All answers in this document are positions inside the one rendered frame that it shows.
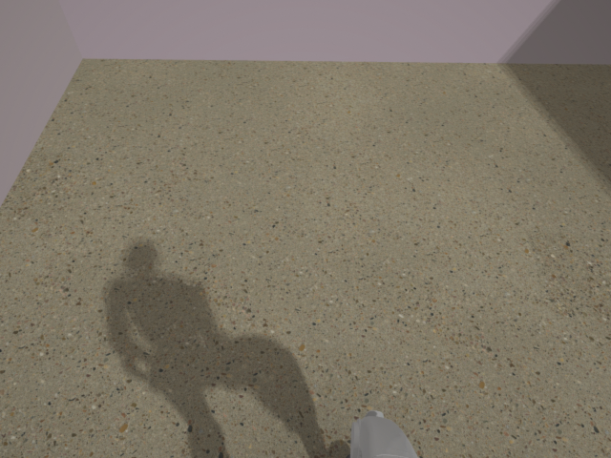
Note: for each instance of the robot right thigh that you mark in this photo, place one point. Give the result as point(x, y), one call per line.
point(377, 437)

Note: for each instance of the right robot shin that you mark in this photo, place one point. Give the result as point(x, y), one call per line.
point(375, 413)

